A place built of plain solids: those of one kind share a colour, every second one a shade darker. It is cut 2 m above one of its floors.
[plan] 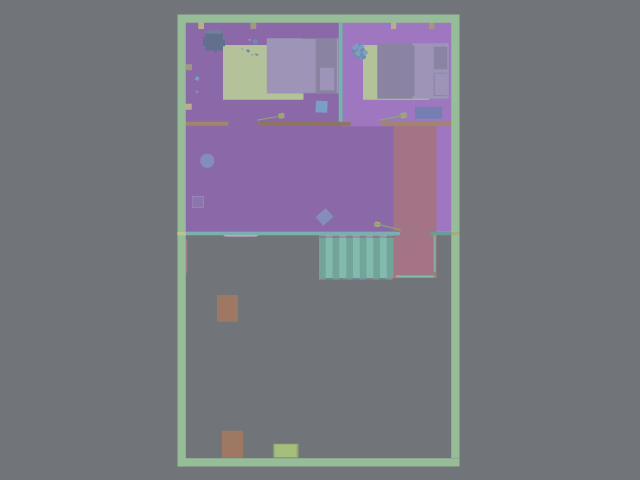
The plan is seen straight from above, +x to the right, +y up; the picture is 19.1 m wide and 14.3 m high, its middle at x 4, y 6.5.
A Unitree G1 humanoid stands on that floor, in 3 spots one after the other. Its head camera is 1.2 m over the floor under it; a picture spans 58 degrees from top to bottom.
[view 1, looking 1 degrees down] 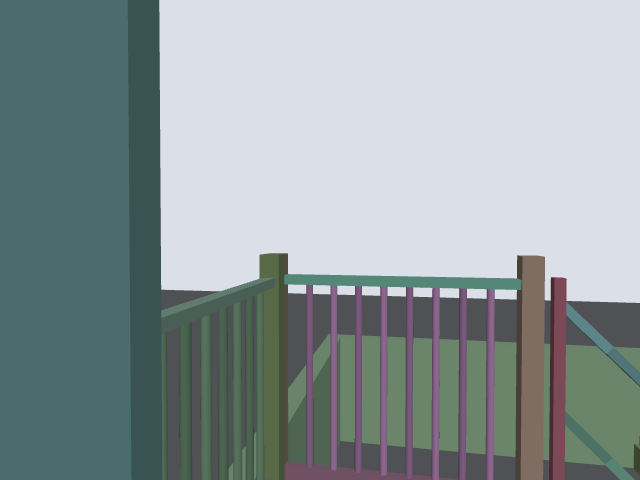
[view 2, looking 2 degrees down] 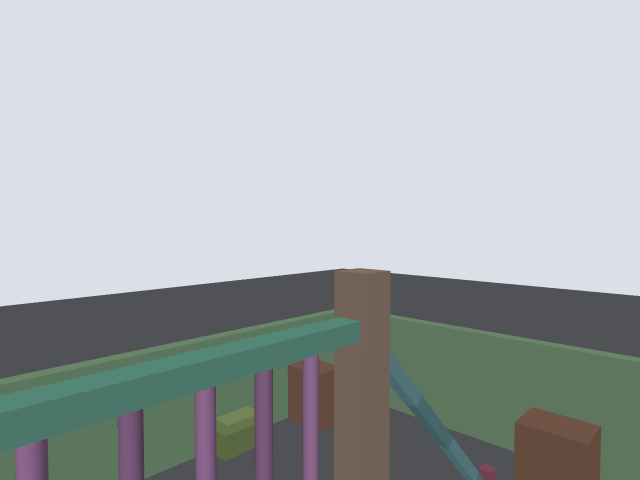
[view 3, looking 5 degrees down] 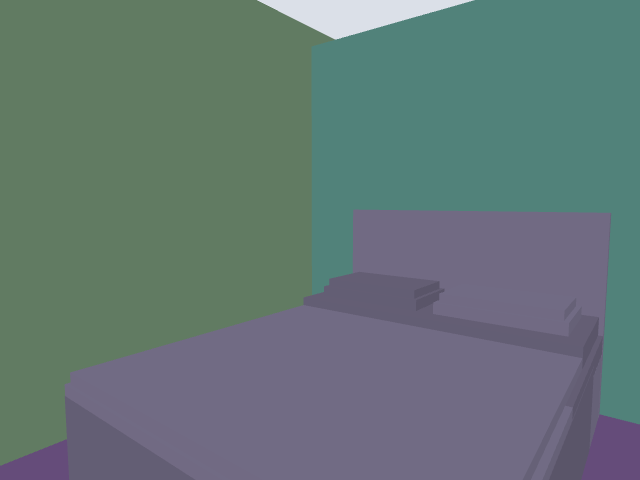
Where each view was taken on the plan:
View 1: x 6.83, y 7.39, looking -79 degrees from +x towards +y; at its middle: nothing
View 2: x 7.04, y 6.00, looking -136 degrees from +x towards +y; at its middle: nothing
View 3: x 1.72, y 10.66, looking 38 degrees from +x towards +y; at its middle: upper_split_wall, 3.62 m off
